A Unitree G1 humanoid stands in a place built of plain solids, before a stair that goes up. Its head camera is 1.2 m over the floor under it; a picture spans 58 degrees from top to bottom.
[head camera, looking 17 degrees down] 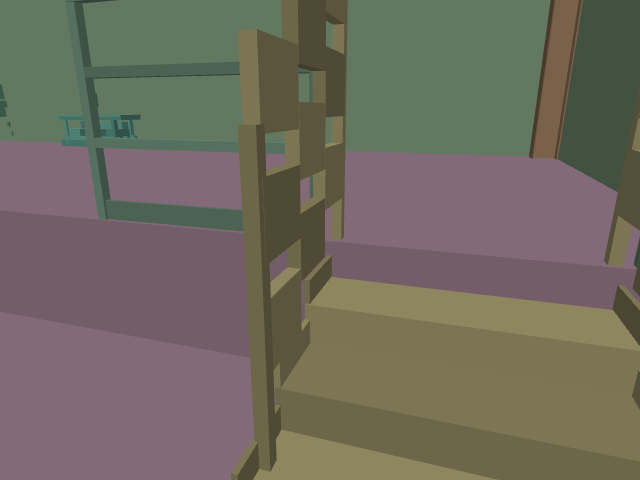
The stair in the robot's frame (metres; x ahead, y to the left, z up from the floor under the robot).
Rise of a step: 0.16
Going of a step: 0.30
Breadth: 1.12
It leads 18 degrees to the right of straight ahead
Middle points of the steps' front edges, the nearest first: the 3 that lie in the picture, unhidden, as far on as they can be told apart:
1.04 -0.38 0.33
1.33 -0.47 0.49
1.61 -0.56 0.65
